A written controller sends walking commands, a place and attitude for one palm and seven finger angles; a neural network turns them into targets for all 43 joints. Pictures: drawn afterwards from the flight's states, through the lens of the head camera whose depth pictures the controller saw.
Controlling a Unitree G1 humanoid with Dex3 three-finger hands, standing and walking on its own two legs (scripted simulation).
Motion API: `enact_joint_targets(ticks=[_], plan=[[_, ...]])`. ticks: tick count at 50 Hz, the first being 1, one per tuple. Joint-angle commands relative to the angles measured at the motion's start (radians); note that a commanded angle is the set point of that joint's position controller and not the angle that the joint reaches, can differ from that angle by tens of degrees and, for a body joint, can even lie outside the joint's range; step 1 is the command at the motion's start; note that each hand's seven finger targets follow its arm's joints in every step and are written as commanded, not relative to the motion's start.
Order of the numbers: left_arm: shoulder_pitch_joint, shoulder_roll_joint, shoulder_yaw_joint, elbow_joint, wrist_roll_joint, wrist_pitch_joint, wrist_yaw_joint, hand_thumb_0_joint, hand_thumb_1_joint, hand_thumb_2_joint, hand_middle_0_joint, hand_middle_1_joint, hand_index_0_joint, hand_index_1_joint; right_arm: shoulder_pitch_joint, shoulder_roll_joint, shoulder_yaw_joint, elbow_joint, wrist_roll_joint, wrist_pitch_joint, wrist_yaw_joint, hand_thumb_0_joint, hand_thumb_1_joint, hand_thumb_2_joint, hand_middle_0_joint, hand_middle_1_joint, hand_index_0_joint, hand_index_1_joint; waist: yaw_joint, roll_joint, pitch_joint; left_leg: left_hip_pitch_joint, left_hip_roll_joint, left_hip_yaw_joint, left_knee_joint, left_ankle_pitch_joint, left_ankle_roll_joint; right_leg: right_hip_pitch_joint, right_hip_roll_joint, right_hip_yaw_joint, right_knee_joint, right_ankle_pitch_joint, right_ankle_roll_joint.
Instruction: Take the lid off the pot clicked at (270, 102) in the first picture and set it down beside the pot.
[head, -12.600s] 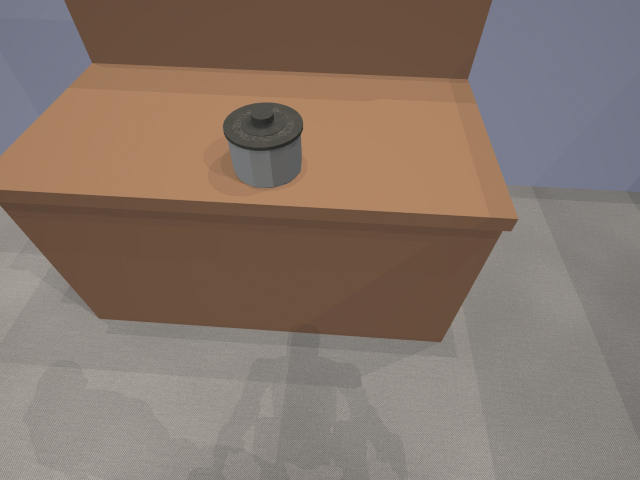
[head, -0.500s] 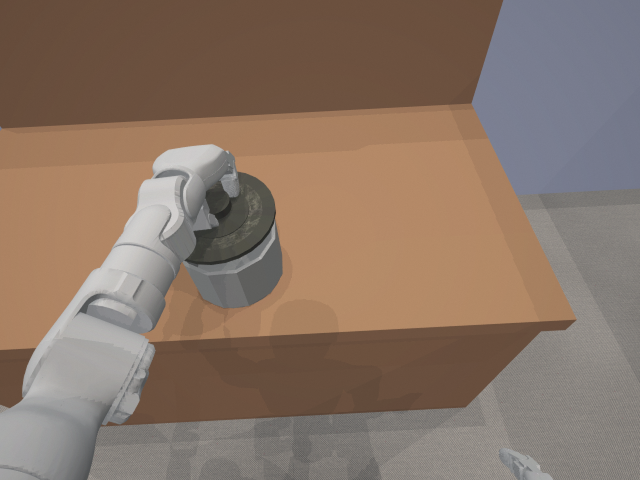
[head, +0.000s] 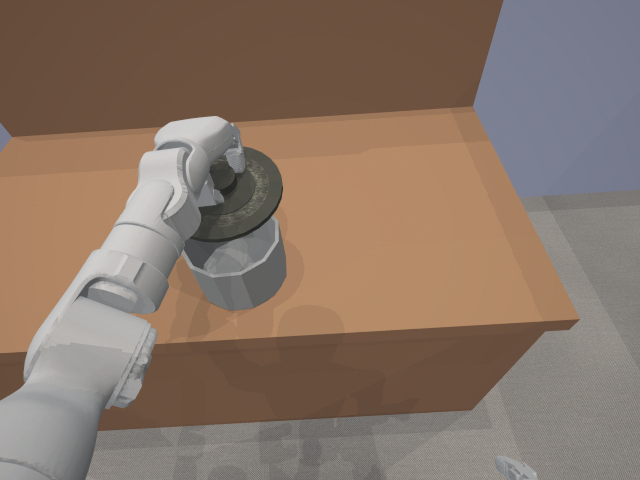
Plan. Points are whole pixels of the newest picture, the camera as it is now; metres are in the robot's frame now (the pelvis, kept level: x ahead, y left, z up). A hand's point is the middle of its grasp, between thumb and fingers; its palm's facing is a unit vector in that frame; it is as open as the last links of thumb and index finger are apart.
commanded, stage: lift the lid straight up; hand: left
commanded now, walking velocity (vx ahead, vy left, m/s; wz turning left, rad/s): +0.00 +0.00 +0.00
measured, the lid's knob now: (218, 180) +0.49 +0.13 +0.11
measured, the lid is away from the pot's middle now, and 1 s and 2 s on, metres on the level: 0.01 0.01 0.13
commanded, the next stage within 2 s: move the lid sideways beside the pot in 0.78 s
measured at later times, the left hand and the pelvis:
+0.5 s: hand (196, 157) +0.47 +0.14 +0.17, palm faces -0.27 -0.06 -0.96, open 8.1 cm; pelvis +0.00 +0.00 +0.00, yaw +1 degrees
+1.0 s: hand (188, 150) +0.46 +0.14 +0.18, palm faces -0.26 -0.05 -0.97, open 8.0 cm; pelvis -0.01 +0.01 +0.00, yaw +1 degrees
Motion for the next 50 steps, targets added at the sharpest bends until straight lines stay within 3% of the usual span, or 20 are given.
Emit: enact_joint_targets(ticks=[1,3,7,8,10,11,12,13,15,22,26,27,30,31,35,39,42,45,48,50], plan=[[-0.566,0.214,0.076,-0.178,0.022,0.010,0.038,0.000,0.619,0.958,-0.885,-1.105,-0.803,-1.079,-0.043,-0.134,-0.040,-0.116,0.001,-0.041,-0.006,0.000,-0.900,-0.900,0.200,0.300,0.200,0.300,-0.003,-0.113,-0.401,0.325,-0.042,-0.006,0.014,0.309,0.060,0.020,0.076,-0.065,-0.022,0.433,-0.047],[-0.594,0.227,0.082,-0.167,0.013,0.019,0.031,0.000,0.619,0.958,-0.885,-1.105,-0.803,-1.079,-0.043,-0.136,-0.037,-0.115,0.002,-0.041,-0.007,0.000,-0.900,-0.900,0.200,0.300,0.200,0.300,-0.002,-0.110,-0.381,0.309,-0.047,-0.003,0.005,0.263,0.062,0.015,0.074,-0.063,-0.031,0.404,-0.046],[-0.688,0.271,0.104,-0.253,0.032,-0.007,0.023,0.000,0.619,0.958,-0.885,-1.105,-0.803,-1.079,-0.036,-0.137,-0.036,-0.124,-0.004,-0.061,-0.011,0.000,-0.900,-0.900,0.200,0.300,0.200,0.300,0.001,-0.061,-0.483,0.377,-0.051,-0.019,0.011,0.309,0.063,0.034,0.074,-0.058,-0.026,0.429,-0.051],[-0.637,0.246,0.088,-0.205,0.023,0.001,0.019,0.000,0.619,0.958,-0.885,-1.105,-0.803,-1.079,-0.045,-0.132,-0.036,-0.125,-0.002,-0.059,-0.011,0.000,-0.900,-0.900,0.200,0.300,0.200,0.300,0.001,-0.080,-0.441,0.355,-0.049,-0.015,0.015,0.311,0.063,0.033,0.072,-0.057,-0.024,0.438,-0.051],[-0.636,0.255,0.100,-0.205,0.028,0.003,0.008,0.000,0.619,0.958,-0.885,-1.105,-0.803,-1.079,-0.043,-0.136,-0.036,-0.123,-0.001,-0.055,-0.008,0.000,-0.900,-0.900,0.200,0.300,0.200,0.300,0.004,-0.107,-0.448,0.341,-0.051,-0.009,0.008,0.312,0.063,0.053,0.070,-0.057,-0.033,0.449,-0.049],[-0.614,0.221,0.069,-0.155,0.021,0.014,0.003,0.000,0.619,0.958,-0.885,-1.105,-0.803,-1.079,-0.051,-0.137,-0.033,-0.121,0.001,-0.051,-0.009,0.000,-0.900,-0.900,0.200,0.300,0.200,0.300,-0.002,-0.116,-0.390,0.318,-0.051,-0.005,0.003,0.284,0.062,0.031,0.069,-0.059,-0.034,0.431,-0.047],[-0.629,0.241,0.081,-0.132,0.026,0.023,-0.001,0.000,0.619,0.958,-0.885,-1.105,-0.803,-1.079,-0.045,-0.143,-0.031,-0.111,0.003,-0.045,-0.008,0.000,-0.900,-0.900,0.200,0.300,0.200,0.300,-0.003,-0.122,-0.372,0.304,-0.052,-0.004,-0.004,0.249,0.061,0.018,0.071,-0.060,-0.043,0.401,-0.044],[-0.676,0.221,0.059,-0.179,0.013,0.021,-0.004,0.000,0.619,0.958,-0.885,-1.105,-0.803,-1.079,-0.051,-0.138,-0.031,-0.118,0.004,-0.048,-0.008,0.000,-0.900,-0.900,0.200,0.300,0.200,0.300,-0.006,-0.092,-0.378,0.316,-0.050,-0.005,-0.009,0.249,0.059,0.022,0.068,-0.061,-0.039,0.397,-0.047],[-0.705,0.263,0.094,-0.246,0.023,0.002,-0.013,0.000,0.619,0.958,-0.885,-1.105,-0.803,-1.079,-0.057,-0.134,-0.032,-0.139,-0.004,-0.065,-0.010,0.000,-0.900,-0.900,0.200,0.300,0.200,0.300,0.004,-0.073,-0.469,0.366,-0.054,-0.015,0.006,0.304,0.064,0.050,0.067,-0.052,-0.036,0.435,-0.051],[-0.685,0.260,0.085,-0.160,0.025,0.026,-0.033,0.000,0.619,0.958,-0.885,-1.105,-0.803,-1.079,-0.056,-0.142,-0.028,-0.120,0.002,-0.052,-0.009,0.000,-0.900,-0.900,0.200,0.300,0.200,0.300,-0.001,-0.117,-0.379,0.324,-0.051,-0.008,-0.012,0.265,0.062,0.036,0.068,-0.059,-0.048,0.411,-0.046],[-0.755,0.312,0.119,-0.290,0.028,0.003,-0.042,0.000,0.619,0.958,-0.885,-1.105,-0.803,-1.079,-0.053,-0.139,-0.029,-0.144,-0.006,-0.074,-0.010,0.000,-0.900,-0.900,0.200,0.300,0.200,0.300,0.009,-0.073,-0.504,0.401,-0.055,-0.023,0.000,0.335,0.065,0.082,0.067,-0.050,-0.039,0.466,-0.050],[-0.728,0.337,0.143,-0.250,0.038,0.007,-0.043,0.000,0.619,0.958,-0.885,-1.105,-0.803,-1.079,-0.056,-0.140,-0.030,-0.139,-0.006,-0.071,-0.011,0.000,-0.900,-0.900,0.200,0.300,0.200,0.300,0.014,-0.092,-0.483,0.385,-0.053,-0.022,0.001,0.344,0.066,0.085,0.066,-0.050,-0.039,0.476,-0.050],[-0.680,0.232,0.066,-0.168,0.030,0.029,-0.067,0.000,0.619,0.958,-0.885,-1.105,-0.803,-1.079,-0.060,-0.140,-0.028,-0.132,0.001,-0.060,-0.003,0.000,-0.900,-0.900,0.200,0.300,0.200,0.300,0.004,-0.133,-0.390,0.331,-0.057,-0.010,-0.010,0.307,0.063,0.047,0.067,-0.063,-0.053,0.450,-0.048],[-0.639,0.266,0.095,-0.125,0.023,0.041,-0.067,0.000,0.619,0.958,-0.885,-1.105,-0.803,-1.079,-0.061,-0.147,-0.028,-0.126,0.002,-0.053,-0.004,0.000,-0.900,-0.900,0.200,0.300,0.200,0.300,0.008,-0.145,-0.354,0.312,-0.050,-0.006,-0.017,0.278,0.062,0.049,0.064,-0.061,-0.050,0.429,-0.045],[-0.718,0.246,0.064,-0.240,0.029,0.017,-0.092,0.000,0.619,0.958,-0.885,-1.105,-0.803,-1.079,-0.065,-0.139,-0.026,-0.151,-0.002,-0.061,-0.004,0.000,-0.900,-0.900,0.200,0.300,0.200,0.300,0.004,-0.100,-0.439,0.373,-0.058,-0.019,-0.005,0.324,0.066,0.055,0.066,-0.059,-0.053,0.448,-0.049],[-0.734,0.250,0.065,-0.178,0.023,0.015,-0.095,0.000,0.619,0.958,-0.885,-1.105,-0.803,-1.079,-0.053,-0.143,-0.025,-0.135,0.002,-0.057,-0.012,0.000,-0.900,-0.900,0.200,0.300,0.200,0.300,-0.007,-0.121,-0.378,0.352,-0.055,-0.016,-0.021,0.259,0.065,0.015,0.070,-0.063,-0.065,0.380,-0.046],[-0.797,0.254,0.063,-0.246,0.022,-0.009,-0.080,0.000,0.619,0.958,-0.885,-1.105,-0.803,-1.079,-0.039,-0.139,-0.026,-0.140,-0.001,-0.073,-0.012,0.000,-0.900,-0.900,0.200,0.300,0.200,0.300,-0.007,-0.053,-0.433,0.405,-0.052,-0.029,-0.021,0.288,0.060,0.013,0.073,-0.064,-0.063,0.372,-0.053],[-0.781,0.293,0.110,-0.250,0.031,-0.024,-0.060,0.000,0.619,0.958,-0.885,-1.105,-0.803,-1.079,-0.030,-0.142,-0.030,-0.137,-0.005,-0.082,-0.010,0.000,-0.900,-0.900,0.200,0.300,0.200,0.300,0.007,-0.060,-0.469,0.415,-0.047,-0.036,-0.020,0.326,0.058,0.037,0.075,-0.065,-0.059,0.393,-0.059],[-0.705,0.252,0.083,-0.119,0.036,0.011,-0.048,0.000,0.619,0.958,-0.885,-1.105,-0.803,-1.079,-0.040,-0.143,-0.027,-0.118,-0.001,-0.063,-0.004,0.000,-0.900,-0.900,0.200,0.300,0.200,0.300,0.007,-0.094,-0.369,0.338,-0.045,-0.023,-0.030,0.274,0.052,0.017,0.073,-0.071,-0.058,0.362,-0.056],[-0.744,0.319,0.135,-0.159,0.047,0.009,-0.047,0.000,0.619,0.958,-0.885,-1.105,-0.803,-1.079,-0.043,-0.150,-0.027,-0.128,-0.006,-0.066,-0.006,0.000,-0.900,-0.900,0.200,0.300,0.200,0.300,0.018,-0.083,-0.426,0.345,-0.048,-0.024,-0.034,0.275,0.055,0.050,0.069,-0.064,-0.064,0.371,-0.058]])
